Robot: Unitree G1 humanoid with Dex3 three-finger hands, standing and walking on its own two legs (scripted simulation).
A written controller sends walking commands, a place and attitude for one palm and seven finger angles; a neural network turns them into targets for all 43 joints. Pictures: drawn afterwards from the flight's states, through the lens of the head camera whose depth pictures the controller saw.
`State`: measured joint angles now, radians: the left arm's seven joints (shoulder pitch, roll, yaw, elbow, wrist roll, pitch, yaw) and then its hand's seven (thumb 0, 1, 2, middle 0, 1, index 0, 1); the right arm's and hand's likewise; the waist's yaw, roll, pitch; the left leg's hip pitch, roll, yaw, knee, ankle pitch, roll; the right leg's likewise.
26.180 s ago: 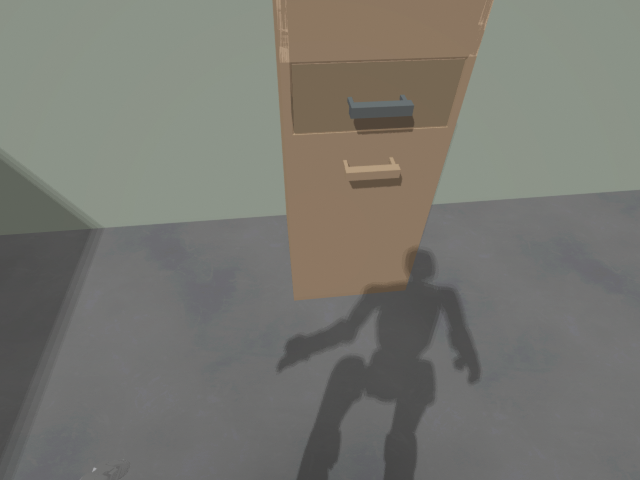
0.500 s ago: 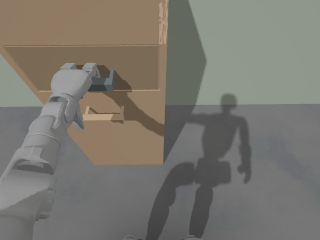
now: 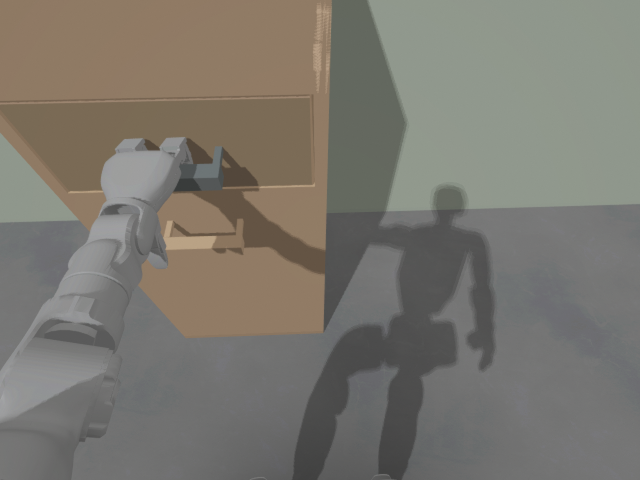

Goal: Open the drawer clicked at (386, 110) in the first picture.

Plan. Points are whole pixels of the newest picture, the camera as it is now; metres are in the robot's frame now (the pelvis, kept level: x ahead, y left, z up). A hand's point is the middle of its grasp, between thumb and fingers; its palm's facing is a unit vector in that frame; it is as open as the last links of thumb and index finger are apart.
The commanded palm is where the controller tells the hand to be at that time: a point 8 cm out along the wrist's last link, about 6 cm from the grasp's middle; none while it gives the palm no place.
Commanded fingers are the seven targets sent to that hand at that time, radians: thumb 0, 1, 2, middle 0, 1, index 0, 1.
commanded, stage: lower the fingers behind the handle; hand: left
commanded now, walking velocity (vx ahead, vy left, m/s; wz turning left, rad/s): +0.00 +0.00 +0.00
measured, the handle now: (171, 166) +0.52 +0.19 +0.06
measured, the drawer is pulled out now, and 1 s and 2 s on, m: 0.00 0.00 0.09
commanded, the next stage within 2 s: close the thumb around the handle in 0.28 s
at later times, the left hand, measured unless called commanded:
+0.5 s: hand (159, 203) +0.47 +0.21 +0.04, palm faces -0.07 -0.01 -1.00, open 13.5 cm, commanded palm +0.46 +0.21 +0.09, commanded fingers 0.00 -0.11 0.47 -0.33 -1.24 -0.33 -1.24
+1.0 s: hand (159, 201) +0.48 +0.21 +0.04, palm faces -0.06 -0.02 -1.00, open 5.7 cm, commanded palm +0.46 +0.22 +0.09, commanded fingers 0.00 0.90 0.90 -0.40 -1.35 -0.40 -1.35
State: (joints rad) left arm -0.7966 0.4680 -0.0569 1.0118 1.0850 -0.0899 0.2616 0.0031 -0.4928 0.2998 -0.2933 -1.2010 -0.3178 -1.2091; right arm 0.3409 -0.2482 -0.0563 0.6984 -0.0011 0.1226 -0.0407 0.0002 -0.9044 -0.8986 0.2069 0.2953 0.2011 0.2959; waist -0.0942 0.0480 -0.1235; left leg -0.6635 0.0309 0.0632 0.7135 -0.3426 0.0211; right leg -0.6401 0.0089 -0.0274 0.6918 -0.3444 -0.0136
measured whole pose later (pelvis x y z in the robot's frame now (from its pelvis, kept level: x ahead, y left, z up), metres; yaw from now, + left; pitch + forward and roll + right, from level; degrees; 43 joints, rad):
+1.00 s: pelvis +0.00 +0.00 +0.00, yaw +0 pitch +17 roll -1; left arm -0.80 0.47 -0.06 1.03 1.08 -0.08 0.27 0.00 0.69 0.81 -0.36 -1.31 -0.40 -1.33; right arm 0.34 -0.26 -0.05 0.70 0.00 0.13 -0.04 0.00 -0.91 -0.90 0.21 0.30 0.20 0.30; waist -0.10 0.05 -0.13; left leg -0.67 0.03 0.06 0.72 -0.35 0.02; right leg -0.65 0.01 -0.03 0.69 -0.35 -0.02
